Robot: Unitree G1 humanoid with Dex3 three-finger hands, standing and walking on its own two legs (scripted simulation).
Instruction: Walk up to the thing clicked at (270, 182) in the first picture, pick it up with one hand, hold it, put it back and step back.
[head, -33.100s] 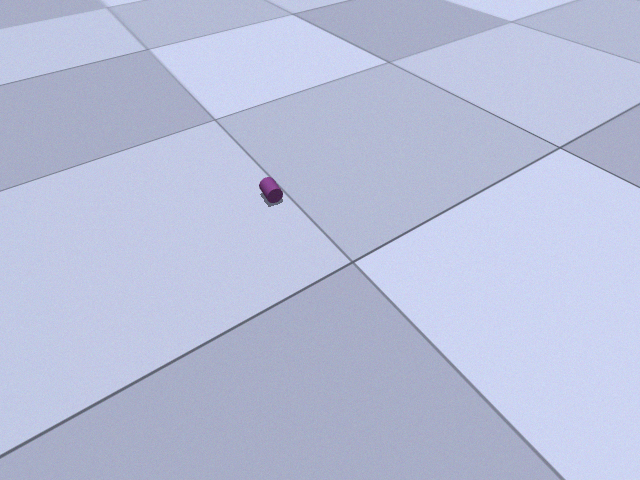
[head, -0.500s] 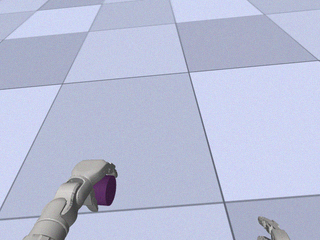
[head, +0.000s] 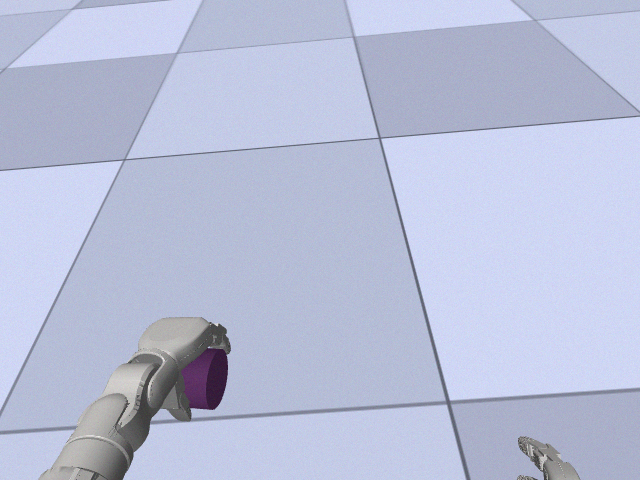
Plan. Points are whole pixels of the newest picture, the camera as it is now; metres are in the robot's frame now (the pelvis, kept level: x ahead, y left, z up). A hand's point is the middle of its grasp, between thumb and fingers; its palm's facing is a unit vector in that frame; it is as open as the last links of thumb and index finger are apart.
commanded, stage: crouch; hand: left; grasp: from above
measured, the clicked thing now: (183, 376) +0.29 +0.24 -0.06
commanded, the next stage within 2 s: lower in 1.88 s
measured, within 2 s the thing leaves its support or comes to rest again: neither
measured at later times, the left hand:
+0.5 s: hand (206, 398) +0.29 +0.24 -0.17, palm faces -0.46 +0.05 -0.89, open 10.7 cm
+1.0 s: hand (232, 421) +0.33 +0.26 -0.41, palm faces -0.48 +0.05 -0.88, open 10.7 cm
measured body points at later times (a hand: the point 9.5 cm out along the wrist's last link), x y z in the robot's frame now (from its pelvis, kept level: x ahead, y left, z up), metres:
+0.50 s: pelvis -0.01 +0.00 -0.06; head +0.07 +0.01 +0.38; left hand +0.31 +0.23 -0.11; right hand +0.11 -0.28 -0.18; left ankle +0.03 +0.12 -0.74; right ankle +0.02 -0.14 -0.74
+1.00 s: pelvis -0.06 +0.01 -0.26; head +0.13 +0.04 +0.15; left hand +0.35 +0.25 -0.36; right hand +0.00 -0.27 -0.38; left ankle +0.03 +0.12 -0.74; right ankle +0.01 -0.14 -0.74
